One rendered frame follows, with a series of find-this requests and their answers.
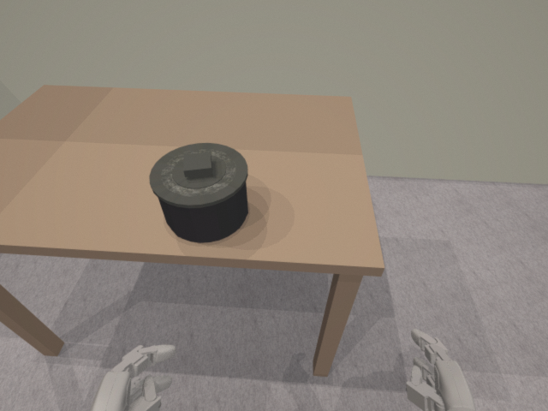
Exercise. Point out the knob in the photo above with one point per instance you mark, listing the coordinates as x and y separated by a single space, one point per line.
197 164

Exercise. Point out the table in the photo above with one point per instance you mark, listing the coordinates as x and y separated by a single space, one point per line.
75 163

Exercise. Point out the lid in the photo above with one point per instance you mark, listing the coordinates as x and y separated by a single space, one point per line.
229 174

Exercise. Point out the robot right hand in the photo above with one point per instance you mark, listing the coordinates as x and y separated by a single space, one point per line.
446 386

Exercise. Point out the robot left hand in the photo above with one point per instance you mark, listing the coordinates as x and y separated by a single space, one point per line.
117 392

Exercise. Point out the pot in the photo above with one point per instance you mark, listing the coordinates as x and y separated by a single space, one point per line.
207 224

